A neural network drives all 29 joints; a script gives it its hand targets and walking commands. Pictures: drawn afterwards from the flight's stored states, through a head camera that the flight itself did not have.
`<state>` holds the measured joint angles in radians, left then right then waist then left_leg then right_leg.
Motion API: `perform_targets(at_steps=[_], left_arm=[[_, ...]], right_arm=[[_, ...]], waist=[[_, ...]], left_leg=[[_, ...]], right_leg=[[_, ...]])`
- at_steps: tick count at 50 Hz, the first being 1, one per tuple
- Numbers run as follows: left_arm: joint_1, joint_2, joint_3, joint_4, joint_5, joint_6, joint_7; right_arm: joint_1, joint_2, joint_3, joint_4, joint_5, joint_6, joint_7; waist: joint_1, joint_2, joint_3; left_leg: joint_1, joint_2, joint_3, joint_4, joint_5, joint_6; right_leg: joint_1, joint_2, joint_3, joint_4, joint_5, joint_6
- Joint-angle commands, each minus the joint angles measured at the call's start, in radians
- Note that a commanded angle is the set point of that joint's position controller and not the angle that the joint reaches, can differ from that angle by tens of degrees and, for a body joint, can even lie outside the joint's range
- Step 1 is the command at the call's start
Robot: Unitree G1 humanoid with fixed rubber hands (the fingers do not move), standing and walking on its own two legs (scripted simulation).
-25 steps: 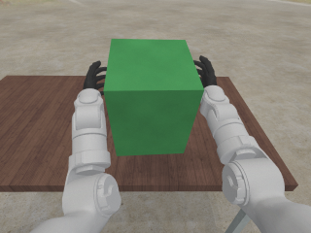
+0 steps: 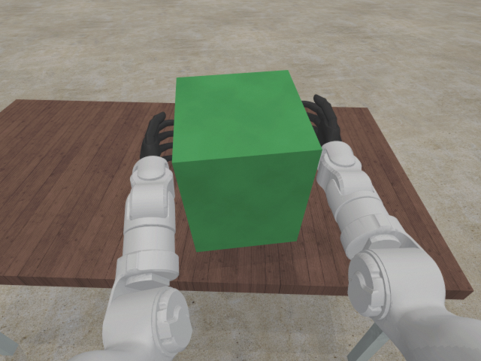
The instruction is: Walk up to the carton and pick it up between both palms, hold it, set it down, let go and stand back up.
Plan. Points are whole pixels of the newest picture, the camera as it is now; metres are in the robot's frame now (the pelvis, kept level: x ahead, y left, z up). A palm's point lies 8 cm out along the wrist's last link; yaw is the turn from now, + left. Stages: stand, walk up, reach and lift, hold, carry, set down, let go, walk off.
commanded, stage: set down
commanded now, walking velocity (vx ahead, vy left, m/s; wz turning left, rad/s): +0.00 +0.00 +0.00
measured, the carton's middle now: (240, 164) +0.42 +0.02 +0.13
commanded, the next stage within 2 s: none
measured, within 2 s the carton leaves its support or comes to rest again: rests again in 1.48 s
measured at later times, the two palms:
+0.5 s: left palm (159, 174) +0.38 +0.16 +0.14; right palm (321, 152) +0.42 -0.12 +0.16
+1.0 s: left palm (171, 183) +0.39 +0.15 +0.11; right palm (321, 161) +0.44 -0.13 +0.12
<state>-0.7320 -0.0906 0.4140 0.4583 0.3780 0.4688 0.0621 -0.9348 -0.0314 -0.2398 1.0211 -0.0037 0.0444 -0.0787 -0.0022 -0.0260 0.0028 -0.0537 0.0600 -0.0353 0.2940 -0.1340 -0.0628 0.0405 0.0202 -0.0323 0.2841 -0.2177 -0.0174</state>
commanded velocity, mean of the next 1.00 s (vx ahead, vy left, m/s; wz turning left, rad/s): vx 0.00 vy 0.00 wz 0.00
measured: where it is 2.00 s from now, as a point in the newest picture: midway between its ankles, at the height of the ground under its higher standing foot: outside the picture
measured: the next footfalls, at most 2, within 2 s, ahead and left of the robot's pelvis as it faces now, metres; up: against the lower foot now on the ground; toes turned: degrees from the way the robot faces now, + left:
none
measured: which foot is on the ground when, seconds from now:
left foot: down 0.00-1.00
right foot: down 0.00-1.00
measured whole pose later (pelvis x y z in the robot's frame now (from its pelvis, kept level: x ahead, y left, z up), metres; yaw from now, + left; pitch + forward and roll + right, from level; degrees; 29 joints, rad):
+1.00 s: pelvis +0.00 -0.01 +0.00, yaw -3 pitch +6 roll +0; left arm -0.75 -0.18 0.54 0.61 0.38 0.27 0.12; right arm -0.97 -0.06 -0.40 1.14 -0.21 -0.07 0.00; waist 0.10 0.01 -0.06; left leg -0.26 0.09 0.01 0.26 -0.09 -0.08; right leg -0.22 0.05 0.01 0.31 -0.19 -0.04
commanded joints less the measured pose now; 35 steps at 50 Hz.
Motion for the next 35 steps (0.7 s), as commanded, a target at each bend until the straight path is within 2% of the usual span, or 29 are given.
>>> perform_targets(at_steps=[1, 4, 5, 7, 8, 11, 14, 16, 17, 18, 19, 25, 27, 28, 29, 30, 32, 33, 34, 35], left_arm=[[-0.650, -0.432, -0.314, -0.071, -0.072, -0.080, -0.128], [-0.687, -0.449, -0.312, -0.072, -0.069, -0.099, -0.120], [-0.696, -0.457, -0.319, -0.084, -0.067, -0.101, -0.114], [-0.691, -0.460, -0.314, -0.073, -0.069, -0.119, -0.105], [-0.689, -0.455, -0.313, -0.073, -0.075, -0.124, -0.101], [-0.698, -0.459, -0.305, -0.050, -0.065, -0.132, -0.093], [-0.727, -0.476, -0.317, -0.051, -0.075, -0.149, -0.078], [-0.724, -0.470, -0.294, -0.027, -0.067, -0.157, -0.071], [-0.709, -0.471, -0.290, -0.009, -0.060, -0.161, -0.071], [-0.708, -0.474, -0.283, -0.007, -0.060, -0.163, -0.070], [-0.713, -0.469, -0.289, -0.010, -0.064, -0.167, -0.067], [-0.695, -0.502, -0.294, -0.006, -0.058, -0.188, -0.050], [-0.698, -0.499, -0.287, -0.010, -0.057, -0.192, -0.045], [-0.698, -0.500, -0.273, 0.017, -0.052, -0.191, -0.041], [-0.707, -0.503, -0.263, 0.013, -0.042, -0.191, -0.035], [-0.685, -0.508, -0.271, 0.005, -0.049, -0.196, -0.035], [-0.714, -0.520, -0.274, -0.010, -0.052, -0.208, -0.026], [-0.690, -0.511, -0.262, 0.008, -0.046, -0.207, -0.027], [-0.689, -0.518, -0.268, -0.005, -0.050, -0.215, -0.025], [-0.694, -0.511, -0.259, 0.018, -0.045, -0.219, -0.026]], right_arm=[[-0.677, 0.423, 0.182, -0.188, -0.008, -0.069, 0.117], [-0.700, 0.434, 0.172, -0.182, -0.019, -0.086, 0.128], [-0.692, 0.431, 0.163, -0.173, -0.025, -0.092, 0.131], [-0.734, 0.442, 0.174, -0.192, -0.035, -0.106, 0.136], [-0.710, 0.443, 0.180, -0.184, -0.037, -0.106, 0.140], [-0.695, 0.443, 0.166, -0.161, -0.047, -0.111, 0.148], [-0.698, 0.437, 0.122, -0.129, -0.079, -0.123, 0.156], [-0.682, 0.435, 0.093, -0.091, -0.102, -0.122, 0.163], [-0.682, 0.433, 0.088, -0.110, -0.110, -0.129, 0.164], [-0.674, 0.431, 0.071, -0.091, -0.119, -0.128, 0.165], [-0.665, 0.434, 0.071, -0.087, -0.128, -0.131, 0.167], [-0.641, 0.423, 0.037, -0.047, -0.159, -0.153, 0.180], [-0.630, 0.423, 0.039, -0.035, -0.160, -0.153, 0.187], [-0.639, 0.411, 0.021, -0.036, -0.171, -0.153, 0.191], [-0.656, 0.409, 0.019, -0.037, -0.175, -0.156, 0.192], [-0.630, 0.420, 0.028, -0.030, -0.172, -0.159, 0.190], [-0.651, 0.430, 0.031, -0.031, -0.175, -0.165, 0.195], [-0.635, 0.415, 0.027, -0.026, -0.175, -0.166, 0.195], [-0.658, 0.431, 0.053, -0.050, -0.168, -0.179, 0.193], [-0.674, 0.433, 0.044, -0.042, -0.172, -0.175, 0.193]], waist=[[0.021, -0.005, -0.416], [0.037, 0.009, -0.458], [0.029, 0.027, -0.472], [0.059, 0.011, -0.520], [0.052, 0.010, -0.509], [0.063, 0.021, -0.492], [0.045, 0.030, -0.537], [0.056, 0.028, -0.519], [0.056, 0.018, -0.541], [0.044, 0.022, -0.540], [0.048, 0.022, -0.551], [0.043, 0.043, -0.578], [0.056, 0.041, -0.563], [0.052, 0.032, -0.549], [0.066, 0.036, -0.565], [0.061, 0.033, -0.563], [0.076, 0.039, -0.604], [0.070, 0.036, -0.582], [0.091, 0.028, -0.624], [0.091, 0.021, -0.613]], left_leg=[[0.206, -0.072, 0.132, 0.030, 0.339, 0.031], [0.205, -0.068, 0.133, 0.032, 0.346, 0.028], [0.218, -0.067, 0.134, 0.038, 0.352, 0.024], [0.218, -0.064, 0.137, 0.043, 0.369, 0.028], [0.217, -0.064, 0.140, 0.046, 0.372, 0.030], [0.207, -0.058, 0.142, 0.039, 0.345, 0.030], [0.224, -0.056, 0.141, 0.044, 0.351, 0.025], [0.217, -0.053, 0.143, 0.032, 0.326, 0.026], [0.214, -0.053, 0.145, 0.038, 0.343, 0.025], [0.213, -0.056, 0.145, 0.043, 0.340, 0.026], [0.211, -0.054, 0.147, 0.043, 0.351, 0.026], [0.249, -0.043, 0.139, 0.060, 0.422, 0.011], [0.243, -0.040, 0.136, 0.059, 0.428, 0.010], [0.238, -0.039, 0.134, 0.054, 0.413, 0.013], [0.234, -0.038, 0.138, 0.052, 0.410, 0.012], [0.225, -0.040, 0.138, 0.058, 0.420, 0.014], [0.240, -0.035, 0.140, 0.068, 0.461, 0.009], [0.242, -0.033, 0.136, 0.066, 0.452, 0.012], [0.232, -0.037, 0.145, 0.079, 0.487, 0.010], [0.206, -0.040, 0.146, 0.075, 0.459, 0.017]], right_leg=[[-0.015, 0.024, -0.086, -0.009, 0.362, 0.085], [-0.030, 0.025, -0.086, -0.001, 0.364, 0.083], [-0.045, 0.023, -0.089, 0.001, 0.369, 0.081], [-0.050, 0.030, -0.088, 0.000, 0.369, 0.075], [-0.050, 0.026, -0.087, 0.002, 0.380, 0.077], [-0.087, 0.025, -0.085, -0.005, 0.339, 0.072], [-0.119, 0.026, -0.093, -0.011, 0.314, 0.069], [-0.140, 0.028, -0.094, -0.017, 0.280, 0.064], [-0.140, 0.027, -0.093, -0.019, 0.303, 0.067], [-0.142, 0.022, -0.089, -0.014, 0.320, 0.068], [-0.137, 0.023, -0.090, -0.011, 0.335, 0.070], [-0.187, 0.033, -0.104, -0.012, 0.322, 0.055], [-0.192, 0.036, -0.103, -0.013, 0.305, 0.051], [-0.201, 0.031, -0.098, -0.020, 0.291, 0.049], [-0.205, 0.033, -0.101, -0.021, 0.286, 0.046], [-0.197, 0.032, -0.097, -0.013, 0.325, 0.050], [-0.210, 0.036, -0.097, -0.008, 0.339, 0.044], [-0.219, 0.035, -0.098, -0.013, 0.339, 0.047], [-0.199, 0.034, -0.095, 0.000, 0.394, 0.051], [-0.193, 0.027, -0.085, 0.001, 0.399, 0.053]])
